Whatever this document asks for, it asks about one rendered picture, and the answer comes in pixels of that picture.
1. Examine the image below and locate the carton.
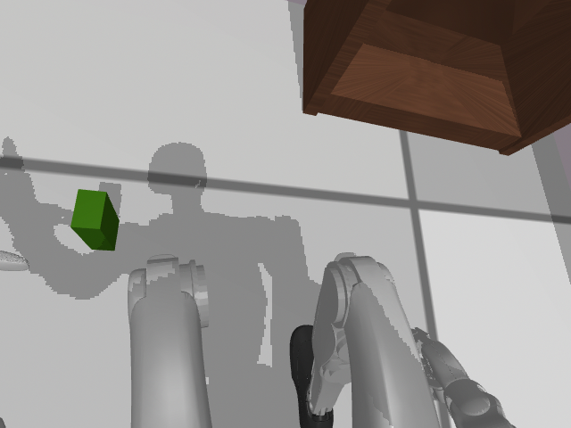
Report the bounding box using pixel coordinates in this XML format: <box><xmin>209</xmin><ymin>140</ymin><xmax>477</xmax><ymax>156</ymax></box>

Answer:
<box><xmin>70</xmin><ymin>189</ymin><xmax>120</xmax><ymax>251</ymax></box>

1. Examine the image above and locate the right robot foot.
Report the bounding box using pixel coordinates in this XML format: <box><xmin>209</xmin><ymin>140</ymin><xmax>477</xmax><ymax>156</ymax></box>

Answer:
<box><xmin>290</xmin><ymin>325</ymin><xmax>334</xmax><ymax>428</ymax></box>

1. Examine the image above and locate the left robot hand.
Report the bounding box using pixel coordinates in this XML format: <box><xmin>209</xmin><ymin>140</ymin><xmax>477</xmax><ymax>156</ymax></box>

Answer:
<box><xmin>0</xmin><ymin>251</ymin><xmax>29</xmax><ymax>271</ymax></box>

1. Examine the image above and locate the bookshelf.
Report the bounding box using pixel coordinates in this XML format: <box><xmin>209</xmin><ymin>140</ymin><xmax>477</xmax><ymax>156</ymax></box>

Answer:
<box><xmin>302</xmin><ymin>0</ymin><xmax>571</xmax><ymax>156</ymax></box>

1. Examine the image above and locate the right robot hand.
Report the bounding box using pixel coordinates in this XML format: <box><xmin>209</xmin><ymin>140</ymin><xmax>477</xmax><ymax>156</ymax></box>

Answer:
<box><xmin>410</xmin><ymin>327</ymin><xmax>470</xmax><ymax>403</ymax></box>

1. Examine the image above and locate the right robot arm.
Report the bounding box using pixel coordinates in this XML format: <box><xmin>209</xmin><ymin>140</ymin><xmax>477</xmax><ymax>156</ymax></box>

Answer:
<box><xmin>443</xmin><ymin>379</ymin><xmax>517</xmax><ymax>428</ymax></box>

